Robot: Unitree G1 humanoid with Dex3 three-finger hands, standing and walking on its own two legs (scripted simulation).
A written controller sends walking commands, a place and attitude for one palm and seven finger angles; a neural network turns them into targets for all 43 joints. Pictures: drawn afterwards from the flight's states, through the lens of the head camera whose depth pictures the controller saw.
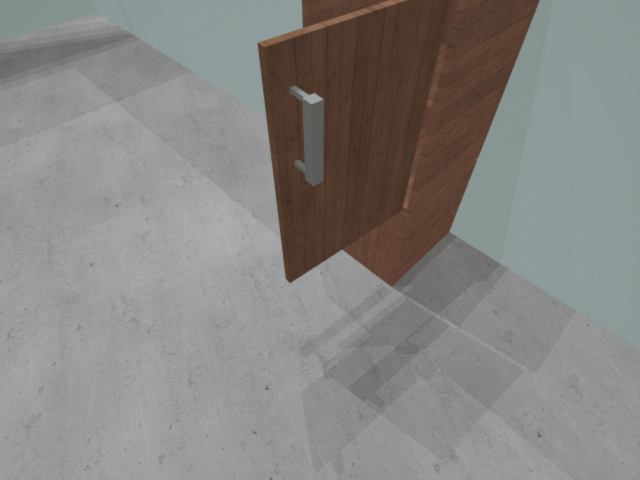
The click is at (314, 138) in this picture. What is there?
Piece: cupboard door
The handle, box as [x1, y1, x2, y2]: [290, 85, 323, 185]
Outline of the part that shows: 294,85 290,87 290,93 302,101 305,159 304,164 298,159 294,161 294,163 305,174 305,179 312,185 314,185 322,180 323,99 314,93 308,95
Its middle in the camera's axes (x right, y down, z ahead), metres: -0.03 -0.17 +0.66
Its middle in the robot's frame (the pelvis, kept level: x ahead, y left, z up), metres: +0.62 +0.06 +0.08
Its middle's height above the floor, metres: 0.87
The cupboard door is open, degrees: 84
